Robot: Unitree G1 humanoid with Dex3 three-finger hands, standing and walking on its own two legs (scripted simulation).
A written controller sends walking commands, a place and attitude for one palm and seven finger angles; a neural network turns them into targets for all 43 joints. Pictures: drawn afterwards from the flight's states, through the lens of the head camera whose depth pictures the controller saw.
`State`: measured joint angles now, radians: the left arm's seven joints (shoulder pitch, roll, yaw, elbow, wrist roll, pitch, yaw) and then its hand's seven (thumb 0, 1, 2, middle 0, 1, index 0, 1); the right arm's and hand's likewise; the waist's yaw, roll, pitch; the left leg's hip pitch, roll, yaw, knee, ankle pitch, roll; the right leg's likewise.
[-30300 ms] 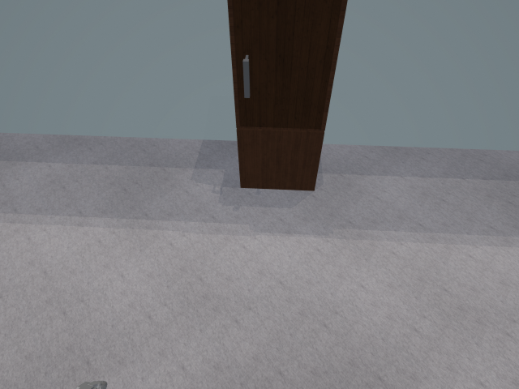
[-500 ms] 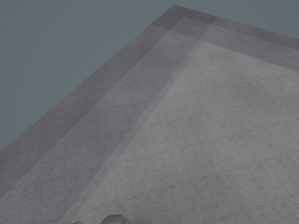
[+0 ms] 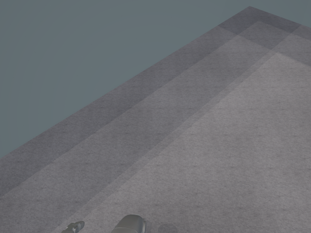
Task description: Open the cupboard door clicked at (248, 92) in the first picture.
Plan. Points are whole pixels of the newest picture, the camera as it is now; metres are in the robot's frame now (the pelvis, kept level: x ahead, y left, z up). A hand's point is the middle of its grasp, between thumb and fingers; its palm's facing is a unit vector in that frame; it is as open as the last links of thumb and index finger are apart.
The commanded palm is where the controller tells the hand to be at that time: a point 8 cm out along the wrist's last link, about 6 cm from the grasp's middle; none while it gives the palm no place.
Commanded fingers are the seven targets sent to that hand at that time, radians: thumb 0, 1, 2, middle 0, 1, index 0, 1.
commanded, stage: turn to face it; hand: left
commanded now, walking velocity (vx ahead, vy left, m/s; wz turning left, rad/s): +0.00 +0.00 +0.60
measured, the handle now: out of the picture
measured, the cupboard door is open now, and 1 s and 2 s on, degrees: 43 43 43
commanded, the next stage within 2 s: none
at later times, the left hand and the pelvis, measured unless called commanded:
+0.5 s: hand out of the picture +0.07 +0.23 -0.15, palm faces +0.30 -0.92 -0.27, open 7.4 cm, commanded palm none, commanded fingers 0.00 0.90 0.90 -0.20 -0.30 -0.20 -0.30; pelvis +0.03 -0.01 +0.01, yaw +17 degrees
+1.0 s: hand out of the picture -0.04 +0.17 -0.18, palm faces +0.61 -0.76 -0.22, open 7.4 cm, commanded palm none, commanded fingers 0.00 0.90 0.90 -0.20 -0.30 -0.20 -0.30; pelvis +0.04 -0.02 -0.01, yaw +37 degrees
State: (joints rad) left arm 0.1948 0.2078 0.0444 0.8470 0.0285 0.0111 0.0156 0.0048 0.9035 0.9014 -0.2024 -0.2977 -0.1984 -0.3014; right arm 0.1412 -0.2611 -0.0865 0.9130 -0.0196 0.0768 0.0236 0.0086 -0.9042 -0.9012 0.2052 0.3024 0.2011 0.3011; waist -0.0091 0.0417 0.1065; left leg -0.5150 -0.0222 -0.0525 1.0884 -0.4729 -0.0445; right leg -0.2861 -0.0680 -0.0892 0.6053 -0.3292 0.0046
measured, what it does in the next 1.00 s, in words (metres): steps on the spot, turning left: left foot, then right foot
